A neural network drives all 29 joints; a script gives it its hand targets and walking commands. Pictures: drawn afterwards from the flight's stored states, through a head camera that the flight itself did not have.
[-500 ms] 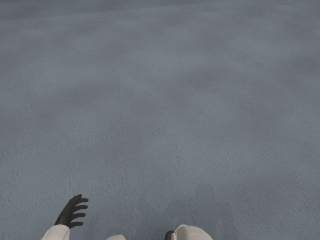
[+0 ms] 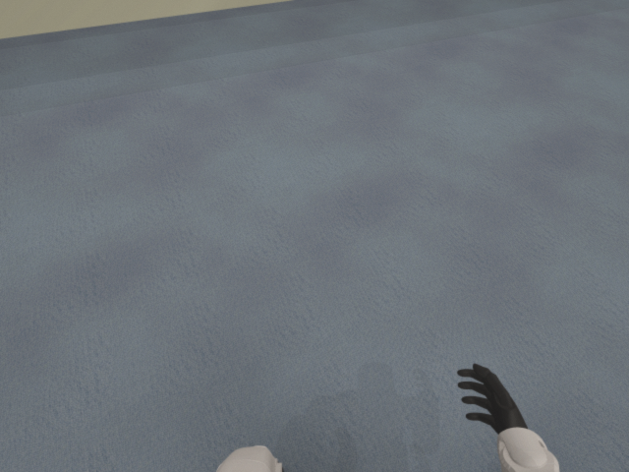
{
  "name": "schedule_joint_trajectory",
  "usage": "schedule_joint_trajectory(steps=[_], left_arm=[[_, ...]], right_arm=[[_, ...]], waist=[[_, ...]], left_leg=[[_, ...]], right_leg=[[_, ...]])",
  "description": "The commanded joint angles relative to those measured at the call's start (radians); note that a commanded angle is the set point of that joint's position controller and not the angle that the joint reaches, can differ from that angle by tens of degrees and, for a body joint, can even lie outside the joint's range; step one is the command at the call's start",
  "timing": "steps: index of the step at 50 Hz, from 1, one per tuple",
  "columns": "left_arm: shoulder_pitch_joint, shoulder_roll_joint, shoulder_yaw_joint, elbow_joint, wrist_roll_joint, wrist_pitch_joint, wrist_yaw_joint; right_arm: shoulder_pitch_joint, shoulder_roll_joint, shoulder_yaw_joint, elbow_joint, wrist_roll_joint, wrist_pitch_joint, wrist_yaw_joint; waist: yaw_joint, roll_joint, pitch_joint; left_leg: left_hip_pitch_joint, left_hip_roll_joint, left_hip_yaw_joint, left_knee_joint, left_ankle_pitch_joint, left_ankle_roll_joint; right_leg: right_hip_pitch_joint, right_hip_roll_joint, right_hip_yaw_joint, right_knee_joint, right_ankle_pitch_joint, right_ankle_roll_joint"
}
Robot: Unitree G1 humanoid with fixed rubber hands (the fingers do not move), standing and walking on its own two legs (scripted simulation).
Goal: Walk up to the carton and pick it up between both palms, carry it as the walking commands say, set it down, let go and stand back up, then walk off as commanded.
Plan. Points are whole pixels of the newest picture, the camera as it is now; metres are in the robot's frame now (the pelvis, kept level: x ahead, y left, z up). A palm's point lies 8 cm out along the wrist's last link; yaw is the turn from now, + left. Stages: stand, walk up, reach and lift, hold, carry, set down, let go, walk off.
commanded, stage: walk off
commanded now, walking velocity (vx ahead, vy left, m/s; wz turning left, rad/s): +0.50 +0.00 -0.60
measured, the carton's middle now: out of the picture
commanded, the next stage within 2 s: stand in 0.18 s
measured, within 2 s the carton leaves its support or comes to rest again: neither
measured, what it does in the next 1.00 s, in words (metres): walks ahead: right foot, then left foot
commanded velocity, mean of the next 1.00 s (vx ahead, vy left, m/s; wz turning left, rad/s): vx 0.08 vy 0.00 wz -0.10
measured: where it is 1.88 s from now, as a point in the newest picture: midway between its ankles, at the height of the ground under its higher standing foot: (330, 433)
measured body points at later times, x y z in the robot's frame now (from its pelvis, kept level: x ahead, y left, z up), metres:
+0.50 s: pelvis +0.21 -0.05 +0.01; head +0.26 -0.07 +0.45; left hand +0.43 +0.13 -0.11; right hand +0.15 -0.29 -0.14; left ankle +0.13 +0.12 -0.65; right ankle +0.28 -0.14 -0.73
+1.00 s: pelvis +0.27 -0.02 +0.02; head +0.27 -0.01 +0.47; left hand +0.34 +0.21 -0.14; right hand +0.26 -0.26 -0.13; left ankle +0.28 +0.09 -0.73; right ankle +0.28 -0.14 -0.73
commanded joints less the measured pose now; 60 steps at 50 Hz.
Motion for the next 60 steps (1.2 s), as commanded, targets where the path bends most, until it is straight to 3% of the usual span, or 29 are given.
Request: schedule_joint_trajectory(steps=[1,3,5,8,9,12,13,15,17,18,19,20,21,22,23,24,25,27,29,33,35,37,38,39,40,41,42,49,60], left_arm=[[-0.063,0.056,0.015,-0.091,0.015,-0.002,-0.017],[-0.074,0.038,0.012,-0.093,0.019,0.018,-0.037],[-0.118,0.016,0.007,-0.113,0.021,0.029,-0.048],[-0.231,-0.007,-0.004,-0.149,0.025,0.034,-0.061],[-0.269,-0.011,-0.009,-0.161,0.025,0.034,-0.066],[-0.379,-0.050,-0.036,-0.183,0.023,0.022,-0.077],[-0.411,-0.054,-0.042,-0.183,0.023,0.017,-0.081],[-0.420,-0.041,-0.041,-0.176,0.032,0.015,-0.080],[-0.342,-0.008,-0.029,-0.144,0.036,0.010,-0.069],[-0.240,0.028,-0.014,-0.104,0.045,0.001,-0.059],[-0.124,0.087,0.004,-0.059,0.062,-0.010,-0.044],[-0.018,0.153,0.021,-0.039,0.065,-0.024,-0.027],[-0.017,0.209,0.033,-0.034,0.025,-0.015,-0.014],[-0.045,0.143,0.014,-0.039,-0.005,-0.005,-0.001],[-0.149,0.088,-0.006,-0.043,-0.007,-0.003,0.009],[-0.228,0.037,-0.024,-0.048,-0.001,-0.004,0.013],[-0.266,0.022,-0.034,-0.045,-0.002,-0.006,0.021],[-0.287,0.021,-0.040,-0.039,0.007,-0.009,0.020],[-0.279,0.027,-0.039,-0.021,0.014,-0.020,0.011],[-0.257,0.030,-0.042,0.015,0.019,-0.006,0.006],[-0.236,0.039,-0.041,0.042,0.017,0.006,0.007],[-0.234,0.039,-0.042,0.066,0.009,0.018,0.010],[-0.217,0.030,-0.043,0.078,0.006,0.022,0.011],[-0.197,0.005,-0.048,0.088,0.002,0.022,0.012],[-0.151,-0.030,-0.053,0.094,-0.006,0.023,0.011],[-0.157,-0.037,-0.057,0.113,-0.005,0.030,0.010],[-0.152,-0.016,-0.053,0.125,-0.002,0.031,0.011],[-0.123,-0.015,-0.054,0.204,-0.001,0.022,0.022],[-0.101,-0.038,-0.064,0.287,-0.002,0.025,0.036]], right_arm=[[0.186,-0.103,-0.043,0.013,0.000,-0.005,-0.001],[0.187,-0.087,-0.038,0.036,0.012,-0.023,0.001],[0.231,-0.091,-0.040,0.066,0.021,-0.043,0.008],[0.287,-0.093,-0.043,0.103,0.022,-0.051,0.007],[0.298,-0.092,-0.042,0.110,0.021,-0.050,0.005],[0.303,-0.101,-0.036,0.122,0.023,-0.044,-0.001],[0.328,-0.122,-0.040,0.135,0.025,-0.041,-0.004],[0.378,-0.157,-0.045,0.164,0.030,-0.028,-0.009],[0.376,-0.186,-0.050,0.178,0.037,-0.013,-0.015],[0.367,-0.187,-0.047,0.178,0.042,-0.007,-0.019],[0.364,-0.161,-0.039,0.169,0.048,-0.006,-0.017],[0.365,-0.105,-0.029,0.131,0.042,-0.002,-0.016],[0.510,-0.035,-0.016,0.125,0.075,0.018,-0.019],[0.448,-0.098,-0.028,0.152,0.059,0.036,-0.023],[0.369,-0.075,-0.025,0.134,0.057,0.040,-0.018],[0.339,-0.064,-0.023,0.144,0.043,0.043,-0.016],[0.333,-0.068,-0.026,0.149,0.030,0.052,-0.013],[0.389,-0.052,-0.028,0.180,0.019,0.076,-0.008],[0.405,-0.027,-0.027,0.202,0.020,0.096,-0.013],[0.294,-0.032,-0.030,0.203,0.019,0.119,-0.026],[0.260,-0.033,-0.030,0.209,0.023,0.118,-0.025],[0.278,-0.021,-0.027,0.236,0.025,0.105,-0.024],[0.291,-0.025,-0.024,0.247,0.022,0.093,-0.025],[0.308,-0.054,-0.025,0.253,0.013,0.078,-0.026],[0.262,-0.111,-0.029,0.241,0.010,0.063,-0.026],[0.207,-0.102,-0.023,0.252,0.025,0.058,-0.019],[0.176,-0.068,-0.011,0.252,0.030,0.051,-0.015],[0.240,-0.039,0.000,0.320,0.034,0.035,-0.025],[0.278,-0.010,0.011,0.394,0.033,0.032,-0.031]], waist=[[-0.112,0.087,-0.030],[-0.094,0.154,-0.009],[-0.090,0.155,-0.021],[-0.099,0.149,-0.001],[-0.104,0.150,0.010],[-0.118,0.139,0.043],[-0.134,0.139,0.041],[-0.141,0.176,0.016],[-0.096,0.206,-0.025],[-0.043,0.165,-0.080],[0.010,0.095,-0.148],[0.034,-0.076,-0.284],[-0.017,-0.209,-0.511],[-0.010,-0.063,-0.482],[-0.044,-0.089,-0.311],[-0.083,-0.052,-0.201],[-0.107,-0.084,-0.136],[-0.145,-0.081,-0.143],[-0.156,-0.092,-0.155],[-0.123,-0.132,-0.091],[-0.111,-0.135,-0.063],[-0.126,-0.091,-0.040],[-0.130,-0.058,-0.026],[-0.131,-0.019,-0.016],[-0.087,0.082,0.004],[-0.072,0.168,0.023],[-0.065,0.159,0.029],[-0.088,0.044,0.009],[-0.093,0.016,0.012]], left_leg=[[0.319,0.345,-0.401,-0.363,-0.125,0.066],[0.252,0.288,-0.233,-0.379,0.068,0.043],[0.259,0.279,-0.135,-0.372,0.265,0.036],[0.290,0.278,-0.030,-0.376,0.378,0.039],[0.294,0.273,0.000,-0.378,0.384,0.040],[0.241,0.216,0.118,-0.354,0.578,0.026],[0.253,0.212,0.135,-0.349,0.645,0.024],[0.315,0.227,0.134,-0.304,0.752,0.019],[0.358,0.234,0.124,-0.191,0.842,0.010],[0.337,0.217,0.141,-0.051,0.793,-0.008],[0.235,0.190,0.146,0.121,0.640,-0.039],[-0.002,0.145,0.130,0.395,-0.138,-0.071],[-0.125,0.022,0.004,0.646,-0.495,-0.099],[-0.070,0.075,-0.085,0.620,-0.404,-0.096],[-0.096,0.088,-0.072,0.594,-0.360,-0.097],[-0.068,0.111,-0.084,0.513,-0.303,-0.095],[-0.023,0.116,-0.086,0.449,-0.265,-0.098],[0.081,0.081,-0.063,0.407,-0.216,-0.099],[0.113,0.071,-0.056,0.350,-0.195,-0.097],[0.144,0.055,-0.048,0.168,-0.163,-0.091],[0.170,0.035,-0.045,0.088,-0.141,-0.078],[0.260,0.020,-0.031,-0.077,-0.035,-0.058],[0.308,0.038,-0.044,-0.180,0.024,-0.052],[0.345,0.106,-0.110,-0.239,0.043,-0.038],[0.284,0.191,-0.192,-0.282,-0.013,-0.017],[0.093,0.182,-0.212,-0.348,-0.146,0.000],[0.042,0.167,-0.209,-0.389,-0.193,-0.007],[0.179,0.105,-0.134,-0.348,-0.015,-0.010],[0.201,0.084,-0.118,-0.326,0.071,0.010]], right_leg=[[-0.394,-0.132,-0.008,0.221,0.122,0.009],[-0.365,-0.155,-0.041,0.202,0.167,0.027],[-0.383,-0.157,-0.058,0.199,0.210,0.039],[-0.458,-0.162,-0.077,0.129,0.294,0.051],[-0.471,-0.162,-0.092,0.084,0.327,0.055],[-0.334,-0.122,-0.179,-0.216,0.408,0.066],[-0.291,-0.097,-0.223,-0.280,0.390,0.068],[-0.226,-0.068,-0.232,-0.364,0.362,0.055],[-0.119,-0.031,-0.222,-0.451,0.351,0.024],[0.029,-0.017,-0.209,-0.550,0.430,0.000],[0.225,-0.072,-0.163,-0.600,0.642,-0.020],[0.501,-0.345,0.065,-0.465,1.219,-0.053],[0.681,-0.577,0.304,-0.451,1.601,-0.248],[0.528,-0.513,0.183,-0.505,1.441,-0.233],[0.373,-0.448,0.108,-0.560,1.273,-0.211],[0.227,-0.389,0.060,-0.608,1.150,-0.163],[0.124,-0.342,0.020,-0.644,1.099,-0.128],[0.021,-0.301,-0.037,-0.678,1.028,-0.109],[-0.017,-0.290,-0.050,-0.706,0.879,-0.121],[-0.094,-0.278,-0.007,-0.780,0.369,-0.112],[-0.118,-0.278,0.020,-0.799,0.192,-0.111],[-0.160,-0.264,0.025,-0.776,0.085,-0.084],[-0.177,-0.246,0.027,-0.766,0.051,-0.053],[-0.198,-0.224,0.021,-0.741,0.069,-0.022],[-0.177,-0.161,-0.039,-0.706,0.139,0.008],[0.002,-0.131,-0.081,-0.674,0.275,0.035],[0.080,-0.134,-0.085,-0.649,0.322,0.044],[0.085,-0.164,-0.066,-0.686,0.391,0.039],[0.100,-0.170,-0.070,-0.680,0.429,0.041]])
